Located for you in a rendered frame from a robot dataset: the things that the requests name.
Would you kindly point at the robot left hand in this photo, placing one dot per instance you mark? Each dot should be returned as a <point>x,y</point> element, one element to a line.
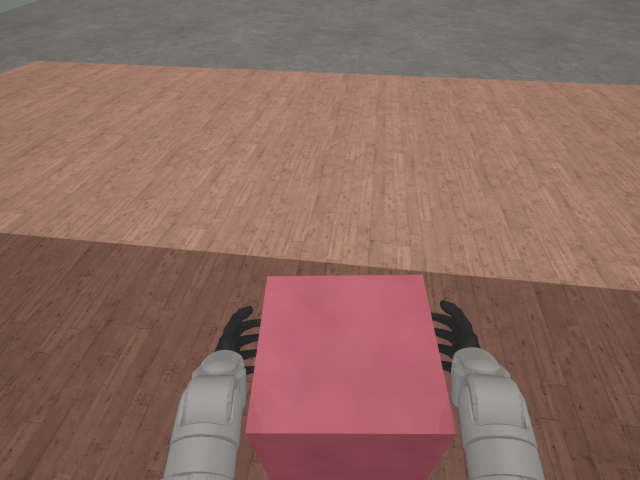
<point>231,339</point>

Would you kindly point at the left robot forearm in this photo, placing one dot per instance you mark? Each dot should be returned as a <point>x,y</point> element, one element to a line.
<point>206,432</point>

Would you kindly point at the robot right hand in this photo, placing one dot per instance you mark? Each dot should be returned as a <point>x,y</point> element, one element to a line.
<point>462,335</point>

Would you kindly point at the right robot forearm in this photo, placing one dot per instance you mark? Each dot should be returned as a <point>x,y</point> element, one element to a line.
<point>496,429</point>

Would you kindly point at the carton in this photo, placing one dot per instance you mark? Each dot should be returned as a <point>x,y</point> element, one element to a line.
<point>348,382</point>

